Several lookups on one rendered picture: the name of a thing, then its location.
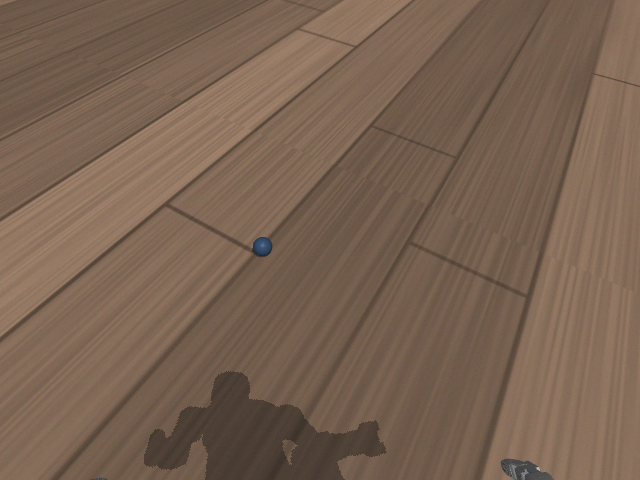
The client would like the right robot hand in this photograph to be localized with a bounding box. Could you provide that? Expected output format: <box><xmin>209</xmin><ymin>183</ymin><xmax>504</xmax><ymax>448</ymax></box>
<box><xmin>501</xmin><ymin>459</ymin><xmax>555</xmax><ymax>480</ymax></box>

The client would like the ball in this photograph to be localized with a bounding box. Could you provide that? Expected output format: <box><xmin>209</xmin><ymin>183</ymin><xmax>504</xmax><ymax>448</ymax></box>
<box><xmin>253</xmin><ymin>237</ymin><xmax>272</xmax><ymax>256</ymax></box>

